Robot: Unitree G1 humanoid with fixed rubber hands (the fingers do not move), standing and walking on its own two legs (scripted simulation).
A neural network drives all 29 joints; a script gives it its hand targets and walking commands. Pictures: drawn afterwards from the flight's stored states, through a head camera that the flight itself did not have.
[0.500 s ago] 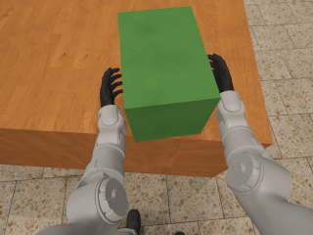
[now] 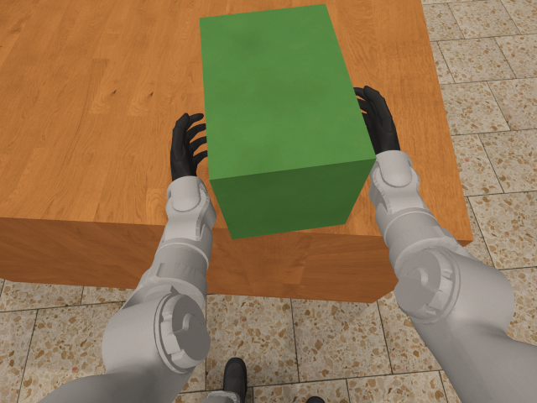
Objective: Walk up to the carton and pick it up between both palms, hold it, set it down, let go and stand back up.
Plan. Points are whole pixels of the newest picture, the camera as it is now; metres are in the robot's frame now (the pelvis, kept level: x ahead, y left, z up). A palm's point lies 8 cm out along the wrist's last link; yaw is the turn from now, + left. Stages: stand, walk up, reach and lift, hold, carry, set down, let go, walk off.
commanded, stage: reach and lift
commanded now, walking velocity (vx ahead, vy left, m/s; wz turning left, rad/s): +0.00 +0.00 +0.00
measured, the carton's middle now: (276, 127) +0.53 +0.07 +0.01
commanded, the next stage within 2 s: none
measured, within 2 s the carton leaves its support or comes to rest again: leaves its support in 0.64 s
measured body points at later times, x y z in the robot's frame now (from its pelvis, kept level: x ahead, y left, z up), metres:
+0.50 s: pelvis -0.01 +0.01 -0.01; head +0.10 +0.00 +0.43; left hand +0.42 +0.20 +0.02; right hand +0.49 -0.08 +0.04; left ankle +0.04 +0.14 -0.73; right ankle -0.03 -0.10 -0.73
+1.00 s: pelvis -0.02 +0.01 +0.00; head +0.02 +0.01 +0.45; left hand +0.39 +0.21 +0.08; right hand +0.47 -0.07 +0.13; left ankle +0.04 +0.14 -0.73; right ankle -0.03 -0.10 -0.73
